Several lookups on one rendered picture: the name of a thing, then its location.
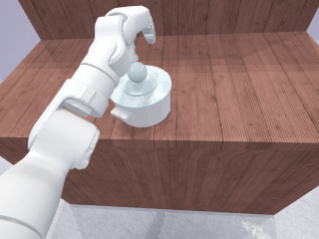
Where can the robot left forearm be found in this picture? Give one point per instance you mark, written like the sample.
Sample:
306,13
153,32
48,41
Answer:
108,59

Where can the robot left hand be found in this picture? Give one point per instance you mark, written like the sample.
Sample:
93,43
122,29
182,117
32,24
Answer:
144,22

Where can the lid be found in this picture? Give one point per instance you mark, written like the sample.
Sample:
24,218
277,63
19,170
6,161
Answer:
143,95

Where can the robot right hand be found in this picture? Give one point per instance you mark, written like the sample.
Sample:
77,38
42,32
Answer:
254,230

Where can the pot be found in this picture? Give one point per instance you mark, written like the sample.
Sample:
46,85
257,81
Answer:
144,117

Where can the knob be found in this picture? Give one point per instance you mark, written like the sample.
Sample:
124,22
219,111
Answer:
138,72

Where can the table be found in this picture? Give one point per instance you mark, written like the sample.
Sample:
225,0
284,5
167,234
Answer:
242,134

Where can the left robot upper arm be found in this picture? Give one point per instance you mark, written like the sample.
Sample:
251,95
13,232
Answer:
31,189

